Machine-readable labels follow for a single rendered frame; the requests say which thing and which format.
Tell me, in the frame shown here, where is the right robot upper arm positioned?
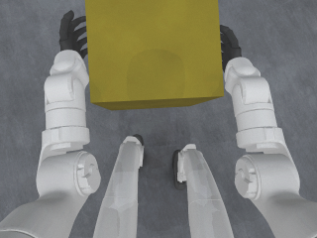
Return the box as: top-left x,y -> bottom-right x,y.
235,154 -> 317,238

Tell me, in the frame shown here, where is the right robot shin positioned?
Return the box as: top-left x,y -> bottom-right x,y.
177,144 -> 203,181

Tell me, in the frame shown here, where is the left robot upper arm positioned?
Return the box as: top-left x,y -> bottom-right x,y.
0,151 -> 101,238

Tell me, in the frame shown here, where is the robot right forearm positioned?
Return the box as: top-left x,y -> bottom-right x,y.
224,57 -> 300,190

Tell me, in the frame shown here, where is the right robot thigh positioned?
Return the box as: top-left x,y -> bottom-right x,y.
178,149 -> 234,238

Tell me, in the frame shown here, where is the carton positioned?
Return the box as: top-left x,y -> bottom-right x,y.
85,0 -> 224,111

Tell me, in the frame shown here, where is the right robot hand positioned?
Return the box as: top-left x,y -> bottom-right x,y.
219,25 -> 242,72

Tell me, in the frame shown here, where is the robot left forearm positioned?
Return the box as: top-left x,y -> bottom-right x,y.
36,50 -> 90,192

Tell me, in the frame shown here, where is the left robot hand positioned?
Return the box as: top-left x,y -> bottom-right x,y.
59,10 -> 88,59

